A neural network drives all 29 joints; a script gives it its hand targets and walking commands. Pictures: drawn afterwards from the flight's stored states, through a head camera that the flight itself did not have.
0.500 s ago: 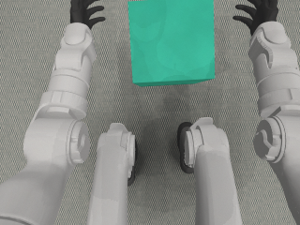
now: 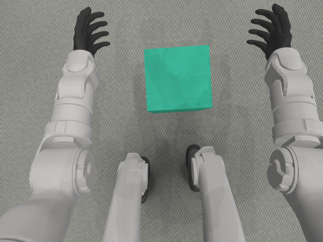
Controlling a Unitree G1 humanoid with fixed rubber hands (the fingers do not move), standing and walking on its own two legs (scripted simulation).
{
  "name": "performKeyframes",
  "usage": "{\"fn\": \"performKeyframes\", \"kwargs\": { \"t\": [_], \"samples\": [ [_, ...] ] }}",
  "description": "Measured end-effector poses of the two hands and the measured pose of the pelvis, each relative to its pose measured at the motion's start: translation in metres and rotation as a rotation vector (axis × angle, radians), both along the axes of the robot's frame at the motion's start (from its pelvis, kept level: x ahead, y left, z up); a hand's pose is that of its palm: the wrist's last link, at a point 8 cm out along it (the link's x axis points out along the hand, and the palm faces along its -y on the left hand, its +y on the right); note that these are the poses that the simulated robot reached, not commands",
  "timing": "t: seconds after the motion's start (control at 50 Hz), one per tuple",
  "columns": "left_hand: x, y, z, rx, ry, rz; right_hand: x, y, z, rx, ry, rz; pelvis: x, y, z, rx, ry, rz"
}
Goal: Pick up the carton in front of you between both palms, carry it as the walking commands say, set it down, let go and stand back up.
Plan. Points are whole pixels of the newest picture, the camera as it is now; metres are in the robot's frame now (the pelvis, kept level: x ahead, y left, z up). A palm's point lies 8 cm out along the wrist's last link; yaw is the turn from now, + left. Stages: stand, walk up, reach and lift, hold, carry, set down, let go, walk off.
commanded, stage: set down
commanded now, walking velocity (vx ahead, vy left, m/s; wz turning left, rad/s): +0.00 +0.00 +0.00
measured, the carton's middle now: (176, 85) +0.50 -0.05 -0.44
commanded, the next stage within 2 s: let go in 0.16 s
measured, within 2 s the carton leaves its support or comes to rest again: neither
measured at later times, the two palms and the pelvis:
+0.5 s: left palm (42, 77) +0.44 +0.17 +0.02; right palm out of the picture +0.42 -0.26 +0.02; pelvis +0.04 -0.01 +0.13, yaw -1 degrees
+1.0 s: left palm out of the picture +0.29 +0.23 +0.13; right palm out of the picture +0.26 -0.23 +0.13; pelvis +0.10 +0.01 +0.21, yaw -3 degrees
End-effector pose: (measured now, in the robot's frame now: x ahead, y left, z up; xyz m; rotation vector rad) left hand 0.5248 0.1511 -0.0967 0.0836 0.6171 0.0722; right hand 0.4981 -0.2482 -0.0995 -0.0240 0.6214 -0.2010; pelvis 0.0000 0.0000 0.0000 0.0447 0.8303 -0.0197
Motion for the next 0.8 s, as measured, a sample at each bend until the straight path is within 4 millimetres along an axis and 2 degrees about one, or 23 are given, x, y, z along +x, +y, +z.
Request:
{"fn": "performKeyframes", "kwargs": {
  "t": [0.16, 0.3, 0.44, 0.58, 0.68, 0.8],
  "samples": [
    [-0.002, 0.002, 0.047, -0.001, 0.001, -0.008, -0.002, 0.0, 0.047, -0.002, 0.001, 0.007, 0.007, -0.001, 0.045, -0.004, -0.013, 0.001],
    [-0.015, 0.005, 0.074, 0.042, 0.031, -0.028, -0.014, 0.0, 0.074, -0.039, 0.039, 0.045, 0.016, -0.003, 0.079, -0.008, -0.038, 0.001],
    [-0.063, 0.017, 0.099, 0.1, 0.104, -0.051, -0.06, -0.005, 0.099, -0.087, 0.124, 0.098, 0.035, -0.006, 0.115, -0.012, -0.118, -0.003],
    [-0.103, 0.031, 0.137, 0.101, 0.13, -0.064, -0.105, -0.01, 0.138, -0.084, 0.148, 0.105, 0.056, -0.007, 0.147, -0.021, -0.238, -0.009],
    [-0.128, 0.04, 0.162, 0.094, 0.133, -0.067, -0.132, -0.007, 0.164, -0.08, 0.149, 0.106, 0.07, -0.006, 0.164, -0.029, -0.322, -0.013],
    [-0.169, 0.053, 0.189, 0.09, 0.146, -0.067, -0.173, 0.001, 0.191, -0.079, 0.162, 0.103, 0.083, -0.003, 0.183, -0.04, -0.441, -0.015]
  ]
}}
